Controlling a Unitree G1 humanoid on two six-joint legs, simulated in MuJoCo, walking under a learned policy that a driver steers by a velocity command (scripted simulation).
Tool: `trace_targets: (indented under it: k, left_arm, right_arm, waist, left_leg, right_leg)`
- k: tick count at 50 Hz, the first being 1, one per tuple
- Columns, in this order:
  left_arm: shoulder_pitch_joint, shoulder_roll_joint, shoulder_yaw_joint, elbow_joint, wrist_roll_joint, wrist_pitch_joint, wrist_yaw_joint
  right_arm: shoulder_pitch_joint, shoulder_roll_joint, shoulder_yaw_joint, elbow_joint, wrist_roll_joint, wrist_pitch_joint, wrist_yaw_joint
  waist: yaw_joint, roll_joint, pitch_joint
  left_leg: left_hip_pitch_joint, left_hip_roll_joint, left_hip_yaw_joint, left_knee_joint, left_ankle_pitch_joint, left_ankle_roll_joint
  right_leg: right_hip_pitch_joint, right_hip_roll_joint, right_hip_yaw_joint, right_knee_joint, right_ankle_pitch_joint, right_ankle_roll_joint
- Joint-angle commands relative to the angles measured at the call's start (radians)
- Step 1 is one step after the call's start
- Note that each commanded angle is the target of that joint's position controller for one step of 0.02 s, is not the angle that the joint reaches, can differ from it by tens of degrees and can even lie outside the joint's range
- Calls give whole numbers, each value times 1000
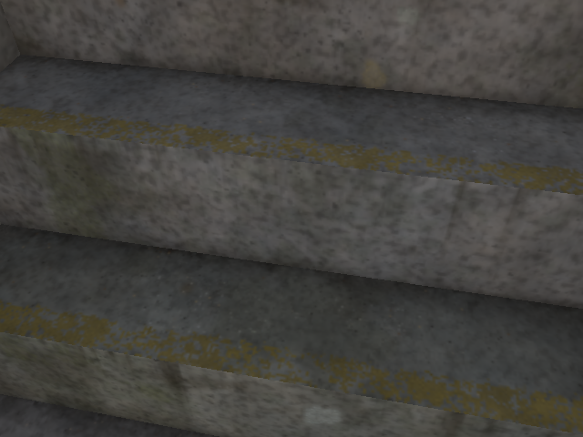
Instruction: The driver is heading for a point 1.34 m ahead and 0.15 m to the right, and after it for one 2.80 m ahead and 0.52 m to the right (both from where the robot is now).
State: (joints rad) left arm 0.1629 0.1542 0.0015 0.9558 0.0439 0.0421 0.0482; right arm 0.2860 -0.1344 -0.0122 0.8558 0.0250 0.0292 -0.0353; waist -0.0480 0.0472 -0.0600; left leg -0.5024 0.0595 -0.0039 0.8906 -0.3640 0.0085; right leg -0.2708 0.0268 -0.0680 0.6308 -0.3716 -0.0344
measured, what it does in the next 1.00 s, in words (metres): lifts its left foot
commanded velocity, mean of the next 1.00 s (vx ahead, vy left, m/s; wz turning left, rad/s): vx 0.21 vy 0.00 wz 0.00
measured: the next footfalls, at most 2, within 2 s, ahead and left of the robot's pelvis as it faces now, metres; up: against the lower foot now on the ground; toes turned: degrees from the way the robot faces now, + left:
left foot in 1.10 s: +0.14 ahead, +0.18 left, +0.00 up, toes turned +4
right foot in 1.80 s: +0.07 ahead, -0.06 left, +0.00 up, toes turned -2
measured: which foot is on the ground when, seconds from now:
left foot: down 0.00-0.74, up 0.76-1.00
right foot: down 0.00-1.00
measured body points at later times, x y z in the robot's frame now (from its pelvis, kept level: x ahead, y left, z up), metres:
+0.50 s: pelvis -0.02 -0.01 +0.02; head -0.02 -0.01 +0.47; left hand -0.02 +0.21 -0.14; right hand -0.02 -0.23 -0.14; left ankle +0.02 +0.12 -0.72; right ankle -0.03 -0.11 -0.72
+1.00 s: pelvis +0.02 +0.04 -0.01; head +0.01 +0.03 +0.44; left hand +0.00 +0.27 -0.15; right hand +0.25 -0.13 -0.08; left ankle +0.05 +0.17 -0.59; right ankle -0.04 -0.09 -0.72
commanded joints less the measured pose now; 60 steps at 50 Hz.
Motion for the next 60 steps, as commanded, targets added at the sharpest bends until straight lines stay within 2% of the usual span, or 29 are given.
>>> trace_targets:
  k: [1,3,4,5,7,13,19,26,29,31,33,34,36,37,38,40,42,43,48,50,51,52,53,54,55,56,57,58,60]
  left_arm:
    - [-83,40,1,-79,-9,-21,18]
    - [-57,52,5,-64,-34,6,35]
    - [-56,34,-5,-79,-28,19,46]
    - [86,34,4,-35,-27,15,40]
    - [141,34,5,-34,-14,8,27]
    - [146,21,5,49,-22,12,4]
    - [185,35,8,94,-20,10,3]
    - [194,121,37,28,-16,-2,12]
    - [110,68,16,-13,-28,-22,3]
    - [71,42,0,-46,-37,-42,-2]
    - [218,11,-21,-16,-23,-55,-5]
    - [253,27,-24,-63,-11,-42,17]
    - [570,33,-27,46,18,-23,35]
    - [473,-38,-40,83,58,-30,21]
    - [268,153,5,-10,67,-58,19]
    - [74,139,3,-153,7,-79,23]
    - [200,171,22,-143,-27,-81,24]
    - [291,161,23,-118,-14,-90,18]
    - [322,135,31,-132,-7,-118,18]
    - [166,156,32,-183,-15,-101,40]
    - [199,155,26,-156,-30,-109,39]
    - [133,229,43,-157,-25,-123,30]
    - [47,227,37,-166,-13,-128,11]
    - [-21,138,9,-192,-3,-143,-15]
    - [-113,-9,-34,-222,-3,-165,-37]
    - [89,-58,-35,-199,-44,-183,-65]
    - [315,-42,-29,-173,-57,-180,-78]
    - [280,-6,-30,-198,-51,-164,-76]
    - [80,-3,-49,-285,-39,-109,-47]
  right_arm:
    - [52,-63,-16,0,-10,16,4]
    - [48,6,13,17,-19,7,14]
    - [49,43,30,26,-17,2,12]
    - [-15,2,21,49,-25,11,15]
    - [25,-76,6,66,-28,0,24]
    - [69,-42,4,107,-25,-21,10]
    - [86,-51,-1,137,-21,-28,12]
    - [8,-37,2,75,7,-58,7]
    - [126,-40,5,96,-5,-51,8]
    - [170,-96,-5,99,-34,-50,-2]
    - [6,-158,-14,26,-49,-64,-12]
    - [-163,-190,-15,-53,-56,-82,-21]
    - [-449,-84,18,-139,5,-91,-2]
    - [-383,-9,34,-137,9,-79,10]
    - [-194,-51,31,-147,26,-81,15]
    - [-142,-96,37,-188,9,-77,18]
    - [-215,-51,68,-262,-22,-93,38]
    - [-232,-74,56,-258,-24,-99,55]
    - [-290,-42,72,-302,-7,-88,58]
    - [-289,-27,91,-309,14,-61,51]
    - [-271,-44,80,-299,4,-47,54]
    - [-135,-74,49,-267,3,-45,44]
    - [105,-147,-3,-177,0,-45,38]
    - [301,-217,-41,-80,-44,-43,32]
    - [425,-207,-41,16,-82,-40,36]
    - [273,-165,-16,-40,-108,-35,22]
    - [197,-234,-28,-95,-95,-36,13]
    - [95,-222,-31,-107,-55,-42,21]
    - [-107,-120,0,-74,-60,-64,31]
  waist:
    - [-3,-242,77]
    - [-29,-65,174]
    - [-46,-70,177]
    - [49,-34,189]
    - [54,41,125]
    - [0,-86,76]
    - [5,-72,89]
    - [42,-195,94]
    - [-31,-105,73]
    - [-41,-3,30]
    - [71,186,-91]
    - [157,166,-58]
    - [346,50,47]
    - [239,-226,126]
    - [86,-486,62]
    - [47,-286,31]
    - [85,-110,50]
    - [129,-59,39]
    - [120,-93,71]
    - [53,-142,53]
    - [48,-125,53]
    - [-42,-255,18]
    - [-166,-239,-92]
    - [-232,-84,-110]
    - [-221,64,-63]
    - [-34,125,-60]
    - [82,122,-196]
    - [106,40,-118]
    - [153,1,87]
  left_leg:
    - [-7,23,-67,304,-74,-62]
    - [27,2,60,-163,106,-28]
    - [104,16,64,-447,249,-18]
    - [158,-80,191,-468,166,-18]
    - [210,5,42,-417,219,31]
    - [254,2,34,-531,144,39]
    - [264,5,37,-562,145,32]
    - [67,-95,162,-248,175,53]
    - [326,-113,213,-367,174,79]
    - [417,-8,82,-423,94,127]
    - [131,246,-273,-614,-33,244]
    - [-4,270,-328,-608,95,197]
    - [-220,11,98,-329,209,23]
    - [-275,-112,213,113,112,17]
    - [-330,-119,102,374,116,-12]
    - [-382,-37,-149,719,107,-23]
    - [-630,7,-175,660,20,-50]
    - [-692,-22,-86,791,166,-68]
    - [-659,23,5,738,275,-67]
    - [-207,21,82,370,133,-52]
    - [19,-47,242,169,47,-44]
    - [240,-49,206,27,19,-6]
    - [449,-52,178,-132,164,63]
    - [578,-46,123,-375,304,113]
    - [671,42,-62,-349,625,131]
    - [585,198,-345,-286,1184,160]
    - [574,344,-591,-460,810,258]
    - [467,355,-617,-570,210,319]
    - [104,269,-436,-599,-145,235]
  right_leg:
    - [-166,-297,330,-336,-7,-268]
    - [-177,-161,186,-235,-77,-187]
    - [-160,-134,181,-159,-50,-143]
    - [-189,-135,152,-133,-124,-157]
    - [-165,-86,133,-136,-3,-105]
    - [-88,-88,115,-223,-105,-87]
    - [-68,-85,132,-260,-98,-90]
    - [-123,-182,309,-260,-367,-224]
    - [-396,-90,184,-82,-331,-160]
    - [-532,-34,78,91,-187,-90]
    - [-232,-10,-15,520,37,-61]
    - [-160,-160,218,513,-36,-77]
    - [145,-67,-45,-197,43,-114]
    - [132,-8,-107,-260,207,-89]
    - [48,-207,341,-122,180,-239]
    - [-156,-357,602,-202,-183,-317]
    - [49,-384,618,-226,-160,-281]
    - [129,-335,562,-158,-109,-273]
    - [-1,-284,483,-161,-57,-235]
    - [-296,-239,312,-228,-50,-178]
    - [-379,-205,217,-286,-13,-188]
    - [-380,-221,237,-217,251,-183]
    - [-329,-193,182,23,442,-145]
    - [-334,-98,57,397,548,-96]
    - [-592,30,113,920,43,-46]
    - [-723,109,318,1292,50,-6]
    - [-751,118,387,1455,103,32]
    - [-821,59,287,1532,105,68]
    - [-813,-6,256,1573,162,53]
